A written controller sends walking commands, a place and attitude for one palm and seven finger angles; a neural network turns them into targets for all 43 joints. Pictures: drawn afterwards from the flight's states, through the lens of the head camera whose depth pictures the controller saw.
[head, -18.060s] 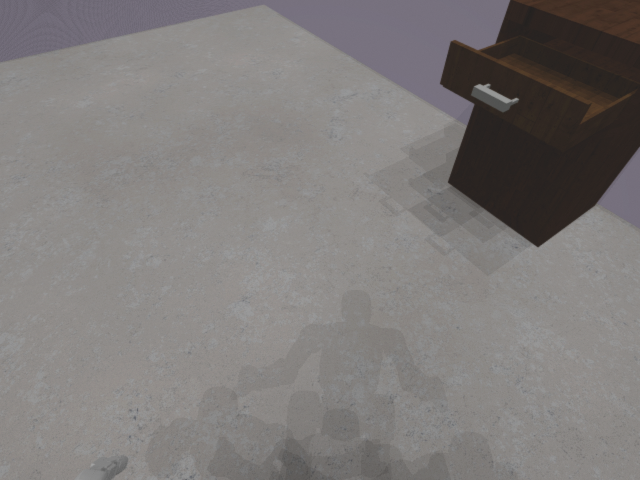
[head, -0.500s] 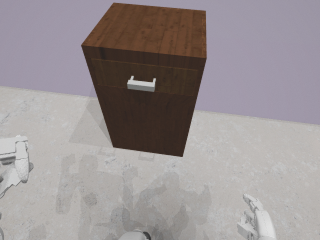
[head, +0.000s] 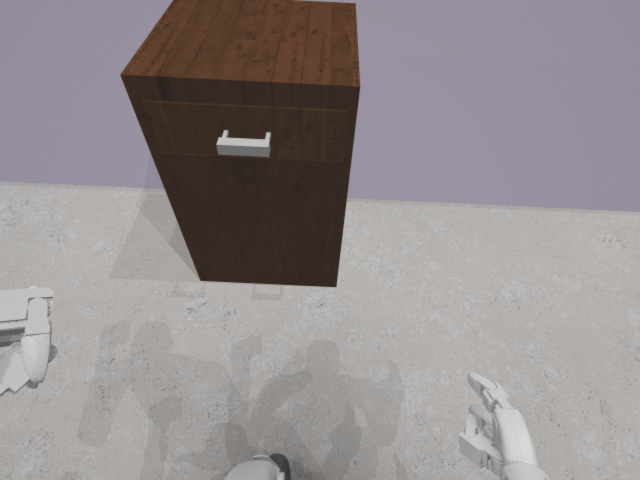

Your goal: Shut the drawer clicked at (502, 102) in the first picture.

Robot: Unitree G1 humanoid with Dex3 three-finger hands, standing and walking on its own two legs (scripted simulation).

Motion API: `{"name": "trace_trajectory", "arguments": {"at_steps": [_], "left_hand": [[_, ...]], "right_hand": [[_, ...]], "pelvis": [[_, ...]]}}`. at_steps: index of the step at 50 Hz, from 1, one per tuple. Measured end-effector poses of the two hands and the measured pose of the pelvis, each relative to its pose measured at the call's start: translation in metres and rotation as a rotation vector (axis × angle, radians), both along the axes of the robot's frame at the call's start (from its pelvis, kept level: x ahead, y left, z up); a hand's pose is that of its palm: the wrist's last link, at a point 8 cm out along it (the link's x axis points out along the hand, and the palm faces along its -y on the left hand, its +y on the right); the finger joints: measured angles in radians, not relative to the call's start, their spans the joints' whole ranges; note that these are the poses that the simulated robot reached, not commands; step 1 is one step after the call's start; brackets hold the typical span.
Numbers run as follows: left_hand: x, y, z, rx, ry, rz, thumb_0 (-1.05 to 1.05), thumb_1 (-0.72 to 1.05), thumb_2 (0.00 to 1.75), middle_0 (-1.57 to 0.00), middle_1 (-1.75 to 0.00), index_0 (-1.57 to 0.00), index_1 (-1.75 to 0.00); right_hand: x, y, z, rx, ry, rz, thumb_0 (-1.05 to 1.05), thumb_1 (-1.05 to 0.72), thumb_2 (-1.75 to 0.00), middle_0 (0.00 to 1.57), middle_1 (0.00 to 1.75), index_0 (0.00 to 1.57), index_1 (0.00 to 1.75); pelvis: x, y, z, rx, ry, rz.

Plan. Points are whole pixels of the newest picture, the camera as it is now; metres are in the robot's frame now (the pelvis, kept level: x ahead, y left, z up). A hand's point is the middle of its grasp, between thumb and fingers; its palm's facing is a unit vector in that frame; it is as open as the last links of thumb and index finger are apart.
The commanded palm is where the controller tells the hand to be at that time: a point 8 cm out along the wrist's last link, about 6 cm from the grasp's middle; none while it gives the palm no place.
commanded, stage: stop stepping back and stand still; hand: left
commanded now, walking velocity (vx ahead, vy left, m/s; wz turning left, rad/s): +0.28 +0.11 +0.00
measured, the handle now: (245, 141) +0.82 +0.20 -0.09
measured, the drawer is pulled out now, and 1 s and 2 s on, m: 0.00 0.00 0.00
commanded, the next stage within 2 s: let the arm hang, fingers relaxed in 0.52 s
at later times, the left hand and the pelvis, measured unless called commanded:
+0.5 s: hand (3, 400) +0.16 +0.24 +0.17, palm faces +0.39 -0.81 -0.44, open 3.2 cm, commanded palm +0.10 +0.29 +0.19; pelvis -0.02 +0.01 +0.00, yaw +1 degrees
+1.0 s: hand out of the picture -0.01 +0.22 -0.17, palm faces +0.10 -0.97 -0.21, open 3.5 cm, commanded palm none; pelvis -0.02 +0.02 +0.01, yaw +4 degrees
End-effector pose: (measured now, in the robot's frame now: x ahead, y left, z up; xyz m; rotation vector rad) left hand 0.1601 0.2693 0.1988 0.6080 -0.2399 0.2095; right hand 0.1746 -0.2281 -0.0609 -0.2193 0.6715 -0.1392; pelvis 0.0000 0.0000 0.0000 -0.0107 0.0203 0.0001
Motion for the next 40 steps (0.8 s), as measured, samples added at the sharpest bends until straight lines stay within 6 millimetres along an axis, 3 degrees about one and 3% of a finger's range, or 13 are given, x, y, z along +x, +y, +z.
{"name": "trace_trajectory", "arguments": {"at_steps": [5, 12, 20, 26, 31, 32, 34, 37, 40], "left_hand": [[-0.027, 0.008, -0.002, -0.079, -0.044, 0.094, 0.01, 0.88, 0.9, -1.41, -1.59, -1.41, -1.6], [-0.035, 0.027, -0.016, -0.131, -0.079, 0.156, 0.01, 0.89, 0.9, -1.41, -1.59, -1.41, -1.6], [-0.042, 0.014, -0.001, -0.046, -0.079, 0.105, 0.01, 0.89, 0.9, -1.41, -1.59, -1.41, -1.6], [-0.042, 0.015, -0.01, -0.102, -0.066, 0.123, 0.01, 0.89, 0.9, -1.41, -1.59, -1.41, -1.6], [-0.034, 0.023, -0.016, -0.116, -0.039, 0.139, 0.01, 0.88, 0.9, -1.41, -1.59, -1.41, -1.6], [-0.029, 0.026, -0.023, -0.103, -0.011, 0.131, 0.01, 0.89, 0.9, -1.41, -1.59, -1.41, -1.6], [-0.015, 0.035, -0.067, -0.141, 0.164, 0.149, 0.0, 0.89, 0.9, -1.4, -1.59, -1.41, -1.59], [-0.011, 0.043, -0.168, -0.293, 0.539, 0.248, 0.0, 0.9, 0.9, -1.36, -1.56, -1.37, -1.56], [-0.04, 0.024, -0.259, -0.435, 0.898, 0.31, 0.0, 0.9, 0.9, -1.29, -1.49, -1.3, -1.49]], "right_hand": [[-0.039, -0.013, -0.008, -0.031, 0.101, -0.045, 0.01, -0.9, -0.9, 0.2, 0.3, 0.21, 0.3], [-0.068, -0.013, -0.013, -0.07, 0.107, -0.056, 0.01, -0.9, -0.9, 0.2, 0.3, 0.2, 0.3], [-0.065, 0.012, -0.015, 0.026, 0.054, -0.006, 0.01, -0.9, -0.9, 0.2, 0.3, 0.2, 0.3], [-0.054, 0.013, -0.019, 0.018, 0.071, 0.016, 0.01, -0.9, -0.9, 0.21, 0.3, 0.21, 0.3], [-0.043, 0.012, -0.011, -0.009, 0.065, 0.008, 0.01, -0.9, -0.9, 0.2, 0.3, 0.21, 0.3], [-0.04, 0.012, -0.012, -0.003, 0.061, 0.025, 0.01, -0.9, -0.9, 0.2, 0.3, 0.2, 0.3], [-0.035, 0.009, -0.023, 0.011, 0.098, 0.055, 0.01, -0.9, -0.9, 0.2, 0.3, 0.2, 0.3], [-0.038, 0.006, -0.04, 0.014, 0.181, 0.052, 0.01, -0.9, -0.9, 0.2, 0.3, 0.2, 0.3], [-0.054, 0.006, -0.047, 0.004, 0.259, 0.029, 0.01, -0.91, -0.9, 0.2, 0.3, 0.2, 0.3]], "pelvis": [[-0.007, 0.002, 0.006, 0.029, -0.005, -0.006], [-0.018, 0.013, 0.003, 0.02, -0.035, 0.02], [-0.026, 0.005, 0.004, 0.015, -0.039, 0.022], [-0.023, 0.009, 0.002, -0.006, -0.038, 0.02], [-0.016, 0.013, 0.006, 0.01, -0.039, 0.016], [-0.015, 0.014, 0.006, 0.007, -0.029, 0.026], [-0.017, 0.017, 0.003, 0.007, -0.015, 0.042], [-0.019, 0.021, -0.002, 0.007, -0.013, 0.055], [-0.02, 0.022, -0.004, 0.012, -0.025, 0.057]]}}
